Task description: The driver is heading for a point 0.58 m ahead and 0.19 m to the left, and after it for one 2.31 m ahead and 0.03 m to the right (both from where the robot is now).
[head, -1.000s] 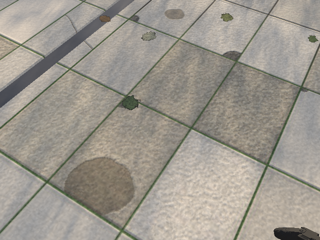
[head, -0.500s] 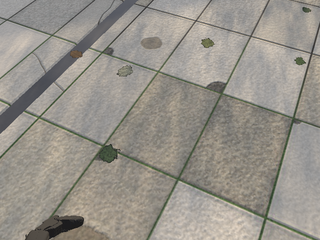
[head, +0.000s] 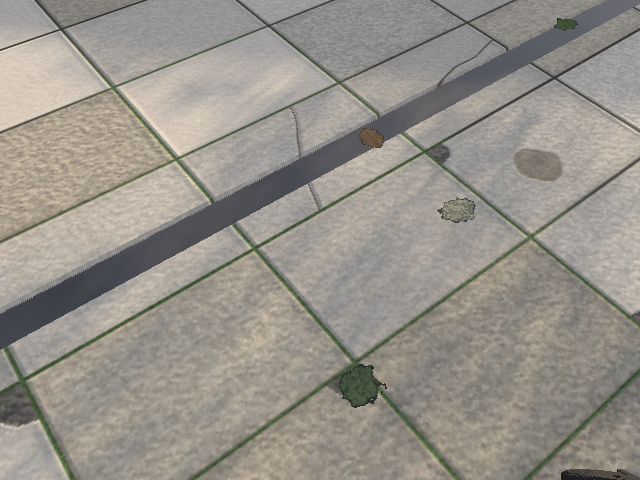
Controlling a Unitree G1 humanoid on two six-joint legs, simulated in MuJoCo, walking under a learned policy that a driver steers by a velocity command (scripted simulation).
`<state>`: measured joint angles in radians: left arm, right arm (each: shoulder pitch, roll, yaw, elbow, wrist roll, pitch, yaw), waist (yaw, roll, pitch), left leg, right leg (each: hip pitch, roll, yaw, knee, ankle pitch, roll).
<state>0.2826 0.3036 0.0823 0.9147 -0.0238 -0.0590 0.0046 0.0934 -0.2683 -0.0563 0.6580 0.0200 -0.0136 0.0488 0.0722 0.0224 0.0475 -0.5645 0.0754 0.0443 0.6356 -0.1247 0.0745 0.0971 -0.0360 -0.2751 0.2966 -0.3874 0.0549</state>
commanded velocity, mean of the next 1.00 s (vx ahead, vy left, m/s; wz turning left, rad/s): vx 0.50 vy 0.00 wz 0.42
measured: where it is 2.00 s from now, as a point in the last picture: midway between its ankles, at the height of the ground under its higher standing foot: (277, 233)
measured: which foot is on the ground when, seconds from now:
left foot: up 0.00-0.00, down 0.02-0.56, up 0.58-1.00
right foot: down 0.00-0.02, up 0.04-0.52, down 0.54-1.00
